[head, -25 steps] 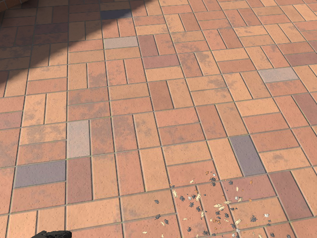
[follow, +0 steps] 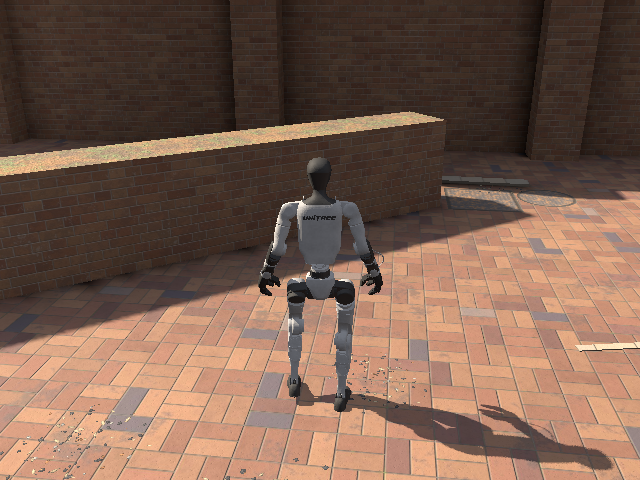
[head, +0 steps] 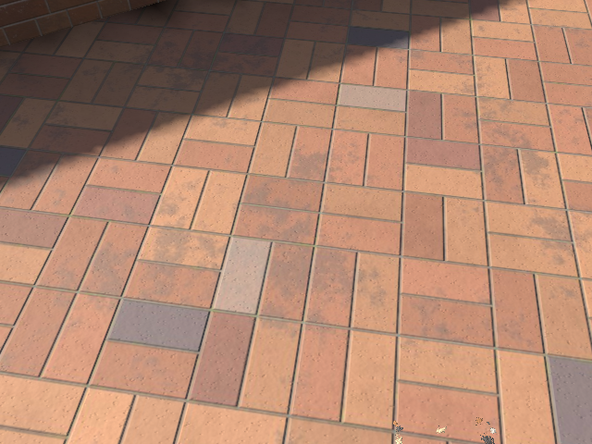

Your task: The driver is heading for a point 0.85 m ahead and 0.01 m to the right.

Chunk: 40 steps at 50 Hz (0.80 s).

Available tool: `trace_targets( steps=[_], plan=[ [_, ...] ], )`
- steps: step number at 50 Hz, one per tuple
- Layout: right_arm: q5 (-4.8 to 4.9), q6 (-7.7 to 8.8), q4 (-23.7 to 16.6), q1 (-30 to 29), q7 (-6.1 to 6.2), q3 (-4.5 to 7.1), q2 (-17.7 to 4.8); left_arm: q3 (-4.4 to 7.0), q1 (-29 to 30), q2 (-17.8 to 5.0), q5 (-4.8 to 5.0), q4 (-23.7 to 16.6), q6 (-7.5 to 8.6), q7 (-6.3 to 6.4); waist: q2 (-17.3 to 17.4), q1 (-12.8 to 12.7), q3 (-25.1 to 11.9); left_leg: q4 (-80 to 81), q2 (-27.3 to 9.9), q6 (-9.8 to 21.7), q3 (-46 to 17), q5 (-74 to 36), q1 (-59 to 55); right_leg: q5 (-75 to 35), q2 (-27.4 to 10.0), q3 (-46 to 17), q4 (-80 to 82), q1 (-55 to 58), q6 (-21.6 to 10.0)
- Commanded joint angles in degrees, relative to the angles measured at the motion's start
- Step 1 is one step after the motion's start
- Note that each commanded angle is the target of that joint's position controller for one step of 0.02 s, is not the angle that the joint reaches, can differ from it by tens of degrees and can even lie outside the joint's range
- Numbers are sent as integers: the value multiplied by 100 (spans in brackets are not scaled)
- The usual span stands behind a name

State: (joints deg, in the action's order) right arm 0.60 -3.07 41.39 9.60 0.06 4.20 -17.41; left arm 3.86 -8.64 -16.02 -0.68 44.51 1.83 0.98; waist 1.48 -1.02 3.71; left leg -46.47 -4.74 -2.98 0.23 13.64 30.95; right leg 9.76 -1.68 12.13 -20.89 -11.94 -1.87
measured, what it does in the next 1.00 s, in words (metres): steps on the spot: left foot, then right foot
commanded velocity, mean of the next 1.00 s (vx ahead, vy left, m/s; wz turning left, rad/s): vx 0.02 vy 0.00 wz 0.21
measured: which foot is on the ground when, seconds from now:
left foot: up 0.00-0.08, down 0.10-1.00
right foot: down 0.00-0.12, up 0.14-0.50, down 0.52-1.00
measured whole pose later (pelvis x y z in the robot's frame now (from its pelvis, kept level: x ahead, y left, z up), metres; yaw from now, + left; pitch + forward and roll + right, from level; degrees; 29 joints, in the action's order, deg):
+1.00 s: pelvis +0.06 +0.00 +0.00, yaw +11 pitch -2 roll +0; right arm -0.4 -0.9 53.5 10.1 1.9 3.1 -14.4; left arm 1.0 -8.4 -13.8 -0.4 55.9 0.9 0.7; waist 0.1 0.1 2.4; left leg -26.9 0.6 -1.0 -3.7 13.0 12.1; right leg 16.2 0.3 0.6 -27.2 -9.2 -0.7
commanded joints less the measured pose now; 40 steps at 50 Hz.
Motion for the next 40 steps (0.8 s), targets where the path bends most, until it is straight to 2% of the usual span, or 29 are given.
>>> trace_targets(
  steps=[1, 3, 4, 5, 6, 7, 8, 9, 10, 11, 12, 14, 17, 20, 22, 24, 25, 26, 27, 28, 29, 30, 32, 34, 40],
  plan=[
    [-4, -31, -511, -8, -91, 150, -479, 272, 294, -1054, 97, -333, -29, 10, -701, 69, -639, 364, -32, 146, 91, 231, -578, -1389, -1805, -815, 501, 357, -1051],
    [0, -60, -600, -12, -138, 185, -493, 304, 316, -1126, 191, -283, -86, -3, -724, 132, -634, 948, 74, 298, 245, 251, -787, -1400, -1838, -778, 126, 553, -859],
    [-5, -55, -588, 96, -142, 210, -503, 303, 315, -1097, 243, -244, -110, -2, -682, 213, -658, 1470, 202, 413, 362, -112, -1124, -1330, -1733, -649, -205, 517, -667],
    [-34, -39, -560, 257, -98, 277, -660, 284, 30, -970, 242, -108, -123, -17, -453, 239, -722, 1988, 300, 584, 242, -826, -1620, -1042, -1486, -464, -713, 360, -354],
    [-33, -12, -552, 572, 12, 452, -1242, 221, -174, -729, 72, -91, -116, -39, 628, 215, -916, 2340, -387, 941, -836, -2981, -2534, -166, -928, 16, -2064, -422, 139],
    [-138, 31, -670, 596, 72, 530, -1781, 115, 30, -508, -129, -424, -108, -38, 1941, 168, -1004, 2360, -1679, 2172, -2817, -4382, -3361, 2781, 24, -77, -3683, -2282, 687],
    [-195, 166, -680, 767, 5, 434, -1397, 174, 506, -725, -85, -453, -114, -21, 988, 573, -1472, 2451, -1696, 2497, -2847, -4116, -3324, 3074, 101, -1179, -4621, -2534, 651],
    [-182, 272, -656, 592, -11, 369, -1255, 194, 580, -770, 79, -457, -143, -15, 687, 454, -1348, 2476, -1462, 2251, -2271, -3838, -3182, 2661, -5, -1370, -4834, -2640, 536],
    [-96, 321, -677, 263, 18, 329, -1072, 196, 438, -712, 116, -327, -172, 35, 406, 279, -1241, 2450, -1181, 1917, -1884, -3342, -3029, 2226, -121, -1449, -4676, -2647, 479],
    [-8, 310, -715, -10, 54, 252, -857, 221, 407, -795, 70, -276, -200, 81, 373, 194, -1134, 2482, -1079, 1733, -1717, -3083, -2852, 1909, -184, -1490, -4449, -2610, 487],
    [-22, 293, -732, -149, 93, 199, -788, 234, 361, -803, 45, -235, -221, 94, 496, 97, -1137, 2521, -958, 1686, -1541, -3143, -2533, 1655, -151, -1446, -4430, -2248, 517],
    [-101, 281, -730, -224, 125, 162, -744, 212, 176, -700, 86, -158, -236, 85, 547, -2, -1205, 2570, -810, 1678, -1331, -3158, -2365, 1362, -58, -1393, -4106, -1878, 572],
    [-100, 275, -643, -222, 152, 152, -745, 114, 264, -501, 90, -127, -258, 76, 571, 93, -1145, 2581, -741, 1647, -1253, -2728, -2317, 1191, -78, -1394, -3067, -1482, 620],
    [-136, 248, -534, -248, 127, 136, -770, 95, 298, -553, 105, -92, -281, 44, 694, 205, -1005, 2654, -756, 1673, -1373, -2010, -2024, 1138, -63, -1333, -2351, -948, 600],
    [-129, 238, -440, -270, 89, 94, -711, 99, 262, -589, 116, -57, -277, 20, 707, 221, -864, 2643, -742, 1638, -1503, -1573, -1916, 1088, -35, -1291, -1864, -697, 549],
    [-69, 230, -357, -409, 68, 18, -568, 73, 35, -484, 87, 63, -233, -26, 599, 16, -761, 2475, -567, 1419, -1460, -1155, -1714, 348, 47, -1148, -714, -112, 415],
    [-56, 246, -266, -269, 61, -31, -446, 54, -41, -492, 17, 106, -202, -52, 448, -26, -740, 2419, -406, 1164, -1409, -833, -1550, -342, -23, -1252, -108, 305, 307],
    [-138, 287, -213, -101, 55, -88, -290, 76, -130, -738, -73, 104, -175, -43, 11, 90, -826, 2102, -107, 830, -1189, -354, -1318, -1133, -565, -1829, -7, 710, 124],
    [-199, 332, -182, 226, 17, -82, -214, 128, 117, -1069, -59, 108, -173, -27, -841, 537, -754, 1937, 436, 550, -649, 290, -1278, -1202, -977, -2152, -138, 432, -240],
    [-248, 328, -156, -3, 35, -92, -242, 59, 316, -726, -32, 116, -149, -60, -1057, 422, -716, 2005, 457, 357, -502, 215, -1858, -84, -983, -2264, 86, -290, -439],
    [-231, 307, -141, -252, 53, -53, -379, -5, 447, -526, -54, 93, -106, -85, -941, 330, -555, 2007, 429, 326, -527, -50, -2043, 504, -742, -2102, 162, -483, -281],
    [-192, 272, -116, -366, 86, -28, -417, -7, 429, -563, -68, 141, -60, -92, -856, 257, -511, 1966, 410, 373, -541, -255, -2110, 601, -591, -1944, 155, -534, -112],
    [-174, 203, -49, -318, 120, -19, -406, -26, 289, -599, -38, 254, 39, -84, -756, 209, -430, 2046, 347, 443, -649, -522, -2105, 459, -474, -1806, 89, -467, 22],
    [-157, 215, 61, -271, 123, -19, -342, -52, 121, -569, 0, 375, 53, -44, -543, 150, -415, 2103, 336, 458, -662, -633, -2058, 361, -396, -1711, -6, -331, 47],
    [-126, 269, 446, -153, 144, 7, -274, -105, 61, -515, 12, 587, -6, 8, -176, 71, -401, 2181, 325, 366, -655, -925, -2058, 174, -286, -1615, -84, -110, -5]
  ],
)
Keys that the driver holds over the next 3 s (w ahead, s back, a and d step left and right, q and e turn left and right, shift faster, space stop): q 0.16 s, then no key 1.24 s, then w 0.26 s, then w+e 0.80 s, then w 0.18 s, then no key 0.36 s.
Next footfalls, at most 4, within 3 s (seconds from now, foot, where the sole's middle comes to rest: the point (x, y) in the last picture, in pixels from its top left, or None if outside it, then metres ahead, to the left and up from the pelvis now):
0.10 left None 0.09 0.14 -0.78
0.52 right None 0.11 -0.11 -0.78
1.70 left None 0.14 0.16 -0.78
2.18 right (325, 417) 0.50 -0.02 -0.78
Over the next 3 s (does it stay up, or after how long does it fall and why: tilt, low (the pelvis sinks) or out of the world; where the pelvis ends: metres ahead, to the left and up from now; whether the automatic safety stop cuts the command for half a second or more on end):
stays up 0.75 0.04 0.00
